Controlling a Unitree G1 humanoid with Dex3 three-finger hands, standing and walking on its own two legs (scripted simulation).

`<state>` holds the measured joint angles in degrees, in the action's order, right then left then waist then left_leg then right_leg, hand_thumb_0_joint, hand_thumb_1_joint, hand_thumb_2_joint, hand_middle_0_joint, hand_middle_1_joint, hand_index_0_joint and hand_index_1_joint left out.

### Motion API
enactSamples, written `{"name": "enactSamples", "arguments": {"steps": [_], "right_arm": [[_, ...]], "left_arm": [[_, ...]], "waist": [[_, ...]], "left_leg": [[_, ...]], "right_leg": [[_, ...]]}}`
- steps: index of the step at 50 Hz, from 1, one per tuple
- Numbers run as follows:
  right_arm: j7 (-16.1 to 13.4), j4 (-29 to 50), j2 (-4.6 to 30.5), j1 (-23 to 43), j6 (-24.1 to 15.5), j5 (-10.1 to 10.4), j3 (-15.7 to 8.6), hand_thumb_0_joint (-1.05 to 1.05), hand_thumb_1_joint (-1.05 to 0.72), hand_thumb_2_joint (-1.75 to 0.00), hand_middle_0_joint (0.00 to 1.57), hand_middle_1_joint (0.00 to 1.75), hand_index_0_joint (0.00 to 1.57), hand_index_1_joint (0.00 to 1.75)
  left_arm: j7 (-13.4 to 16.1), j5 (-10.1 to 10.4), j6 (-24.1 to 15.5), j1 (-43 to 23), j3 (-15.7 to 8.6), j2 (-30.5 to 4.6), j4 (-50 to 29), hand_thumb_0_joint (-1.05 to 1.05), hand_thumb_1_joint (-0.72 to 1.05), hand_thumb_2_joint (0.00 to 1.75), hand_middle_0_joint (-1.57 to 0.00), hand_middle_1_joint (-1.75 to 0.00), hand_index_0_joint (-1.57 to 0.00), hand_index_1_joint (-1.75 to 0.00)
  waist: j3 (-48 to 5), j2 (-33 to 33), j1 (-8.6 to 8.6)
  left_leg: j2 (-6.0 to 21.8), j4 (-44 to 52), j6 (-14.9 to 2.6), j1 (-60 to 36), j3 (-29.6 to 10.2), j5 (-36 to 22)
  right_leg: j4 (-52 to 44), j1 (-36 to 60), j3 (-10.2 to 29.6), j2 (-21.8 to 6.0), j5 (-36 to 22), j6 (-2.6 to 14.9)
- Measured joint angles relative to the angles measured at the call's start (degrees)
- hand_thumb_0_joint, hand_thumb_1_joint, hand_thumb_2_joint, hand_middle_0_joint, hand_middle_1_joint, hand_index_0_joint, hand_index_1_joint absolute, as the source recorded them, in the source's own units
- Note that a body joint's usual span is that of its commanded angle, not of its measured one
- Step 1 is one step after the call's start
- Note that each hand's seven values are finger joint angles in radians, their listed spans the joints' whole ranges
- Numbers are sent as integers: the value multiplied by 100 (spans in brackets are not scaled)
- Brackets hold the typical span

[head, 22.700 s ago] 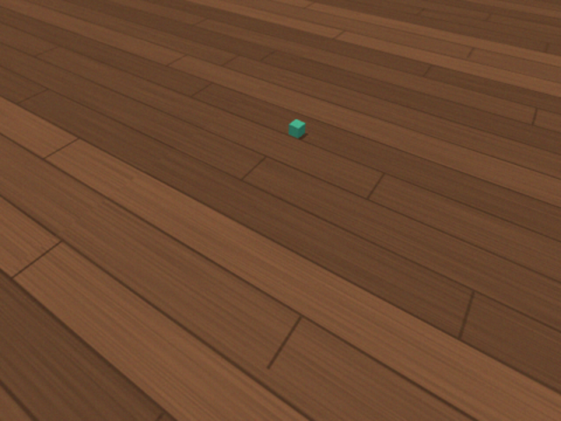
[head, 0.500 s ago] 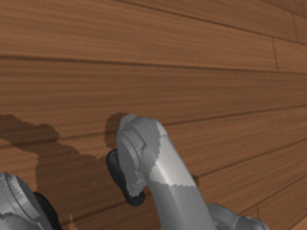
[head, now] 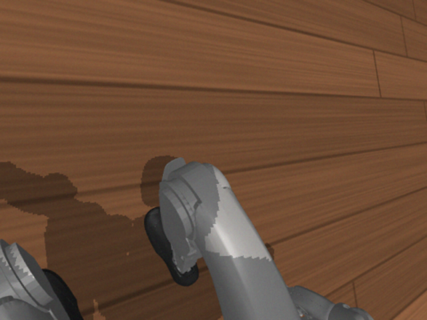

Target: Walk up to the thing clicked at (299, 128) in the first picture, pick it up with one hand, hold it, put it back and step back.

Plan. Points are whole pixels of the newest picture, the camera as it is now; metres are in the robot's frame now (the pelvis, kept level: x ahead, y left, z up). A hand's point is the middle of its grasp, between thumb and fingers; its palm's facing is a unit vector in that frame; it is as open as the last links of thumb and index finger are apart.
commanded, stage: close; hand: left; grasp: from above
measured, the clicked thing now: out of the picture +0.40 +0.35 -0.28
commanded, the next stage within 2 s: settle in 1.00 s
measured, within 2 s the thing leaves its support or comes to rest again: leaves its support in 1.46 s
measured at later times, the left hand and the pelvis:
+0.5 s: hand out of the picture +0.41 +0.34 -0.25, palm faces +0.03 -0.47 -0.88, open 10.6 cm; pelvis +0.00 +0.00 +0.00, yaw +0 degrees
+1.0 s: hand out of the picture +0.41 +0.34 -0.25, palm faces +0.02 -0.46 -0.89, open 10.3 cm; pelvis +0.00 +0.00 +0.00, yaw +0 degrees
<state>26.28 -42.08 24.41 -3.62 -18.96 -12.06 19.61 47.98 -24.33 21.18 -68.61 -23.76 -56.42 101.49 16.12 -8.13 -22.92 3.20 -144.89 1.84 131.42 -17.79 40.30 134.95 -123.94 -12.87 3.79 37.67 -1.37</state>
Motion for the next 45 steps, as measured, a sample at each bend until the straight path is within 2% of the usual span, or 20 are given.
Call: {"name": "enactSamples", "arguments": {"steps": [7, 22, 28, 38, 45], "right_arm": [[24, -21, -41, 37, -32, 34, -19, 0, -90, -89, 19, 30, 19, 30], [18, -37, 15, 31, -81, 17, -7, 0, -90, -89, 19, 30, 19, 30], [-3, -56, -3, 47, -77, 27, 1, 0, -90, -89, 19, 30, 19, 30], [-12, -142, -88, 45, -128, 45, -46, 0, -90, -89, 19, 30, 19, 30], [9, -122, -63, 3, -136, 35, -59, 0, -89, -89, 19, 30, 19, 30]], "left_arm": [[-10, -102, 1, 61, 97, 76, -8, -2, -10, 78, -42, -75, -44, -78], [87, 147, -42, 142, 110, 83, 14, -1, -8, 73, -46, -70, -52, -72], [4, 99, -25, 104, 134, 69, 20, -1, -7, 71, -47, -69, -55, -72], [-36, -103, -38, 69, 176, 115, 44, -3, -6, 71, -49, -69, -58, -72], [66, -59, -75, 109, 191, 135, 70, -3, -6, 71, -49, -68, -58, -71]], "waist": [[-20, 9, 8], [-9, 41, -8], [-63, 47, 6], [-107, 34, 40], [-76, 28, 17]], "left_leg": [[-7, -12, -13, -24, -6, -9], [-20, -57, 17, -87, -30, 55], [0, -34, 8, -34, -11, 48], [-4, 4, -1, -20, -17, 22], [-27, -19, 24, -94, -41, 69]], "right_leg": [[1, 39, -5, -1, -6, -13], [54, 86, -21, -11, 54, 9], [30, 22, -6, 3, 34, 1], [-25, 28, -15, 3, 11, -6], [5, 105, -34, -15, 68, 15]]}}
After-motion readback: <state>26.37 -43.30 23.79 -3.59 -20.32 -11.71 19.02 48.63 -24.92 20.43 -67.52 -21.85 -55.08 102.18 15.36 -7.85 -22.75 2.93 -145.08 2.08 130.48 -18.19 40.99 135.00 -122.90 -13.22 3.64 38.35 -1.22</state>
